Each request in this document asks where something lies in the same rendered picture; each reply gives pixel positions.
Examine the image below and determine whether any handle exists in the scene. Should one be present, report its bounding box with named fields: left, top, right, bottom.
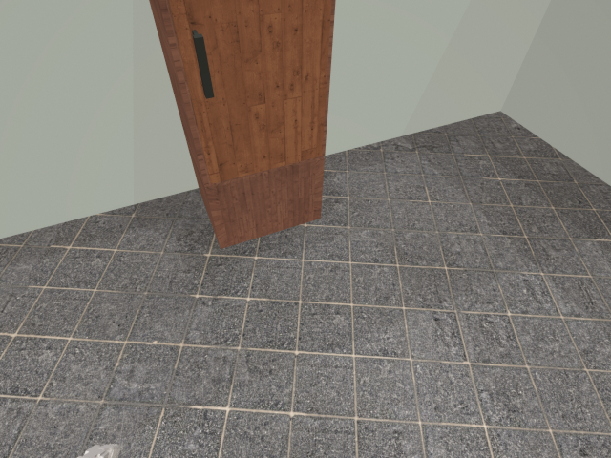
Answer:
left=192, top=30, right=214, bottom=99

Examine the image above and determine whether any cupboard door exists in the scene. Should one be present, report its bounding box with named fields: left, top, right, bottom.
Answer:
left=169, top=0, right=332, bottom=184

